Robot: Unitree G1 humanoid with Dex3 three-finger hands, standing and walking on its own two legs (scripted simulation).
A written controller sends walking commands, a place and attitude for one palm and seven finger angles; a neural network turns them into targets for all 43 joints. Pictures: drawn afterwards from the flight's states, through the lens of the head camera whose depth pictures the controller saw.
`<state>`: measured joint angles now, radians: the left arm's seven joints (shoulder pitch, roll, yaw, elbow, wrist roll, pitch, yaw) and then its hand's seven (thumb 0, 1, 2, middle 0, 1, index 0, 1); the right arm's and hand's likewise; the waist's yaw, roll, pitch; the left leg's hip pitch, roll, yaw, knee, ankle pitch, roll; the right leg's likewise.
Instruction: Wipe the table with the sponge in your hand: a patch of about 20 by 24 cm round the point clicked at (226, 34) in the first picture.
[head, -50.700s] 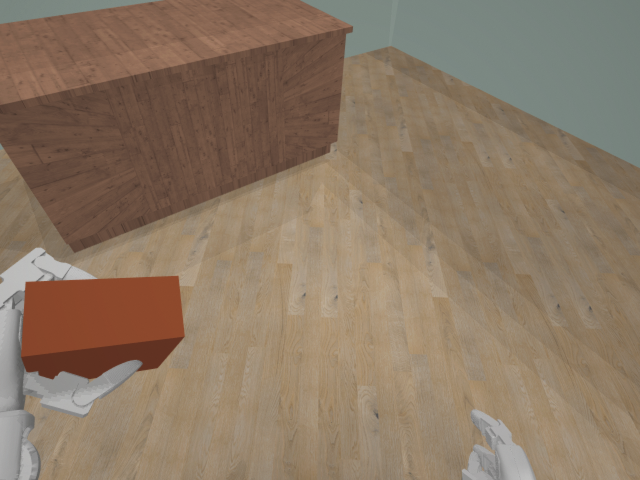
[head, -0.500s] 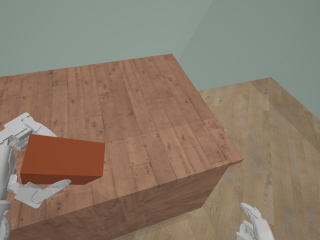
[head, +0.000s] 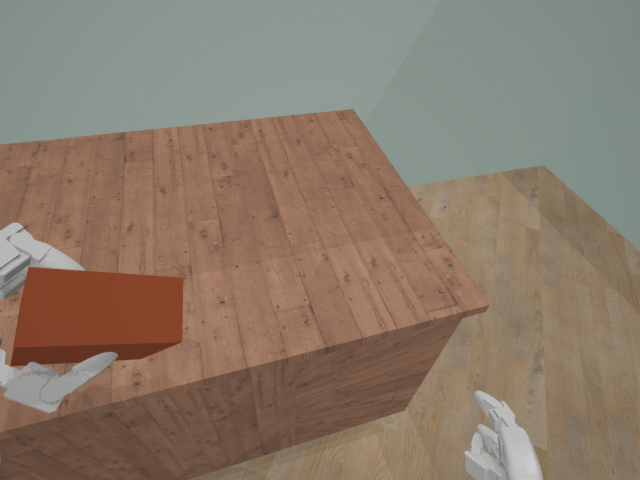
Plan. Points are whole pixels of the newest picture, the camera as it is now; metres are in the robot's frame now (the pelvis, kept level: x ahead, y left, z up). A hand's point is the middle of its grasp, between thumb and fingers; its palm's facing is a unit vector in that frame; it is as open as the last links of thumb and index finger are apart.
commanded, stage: step back with the hand held close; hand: left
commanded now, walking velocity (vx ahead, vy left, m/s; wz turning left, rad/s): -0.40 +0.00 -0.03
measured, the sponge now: (117, 322) +0.22 +0.22 +0.15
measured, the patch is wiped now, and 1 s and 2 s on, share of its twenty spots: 1.00 1.00 1.00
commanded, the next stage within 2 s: stop stepping back and stand still in 0.64 s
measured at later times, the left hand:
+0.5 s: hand (31, 421) +0.12 +0.23 +0.17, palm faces +0.33 -0.85 -0.41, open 10.1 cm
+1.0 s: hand out of the picture -0.10 +0.19 +0.17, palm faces +0.43 -0.83 -0.35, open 10.1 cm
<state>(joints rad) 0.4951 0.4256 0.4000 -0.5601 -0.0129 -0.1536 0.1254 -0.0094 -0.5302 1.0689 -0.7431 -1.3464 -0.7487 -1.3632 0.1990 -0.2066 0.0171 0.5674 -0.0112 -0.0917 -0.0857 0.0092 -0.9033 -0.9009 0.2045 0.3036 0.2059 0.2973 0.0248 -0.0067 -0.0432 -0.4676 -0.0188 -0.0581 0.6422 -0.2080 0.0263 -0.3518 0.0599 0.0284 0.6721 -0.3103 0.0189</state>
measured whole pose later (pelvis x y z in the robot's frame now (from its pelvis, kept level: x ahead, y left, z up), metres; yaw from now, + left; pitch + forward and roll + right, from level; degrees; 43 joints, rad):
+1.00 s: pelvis -0.29 -0.06 -0.01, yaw +2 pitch +1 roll +3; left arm 0.48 0.40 0.35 -0.54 -0.04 -0.10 0.13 -0.01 -0.54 1.07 -0.74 -1.35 -0.75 -1.37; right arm 0.25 -0.26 -0.03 0.61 0.01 -0.10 -0.08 0.01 -0.91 -0.90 0.20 0.30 0.20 0.30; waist -0.01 -0.12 -0.10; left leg -0.16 0.01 0.04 0.60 -0.50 -0.01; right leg -0.63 -0.03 -0.02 0.74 -0.24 -0.01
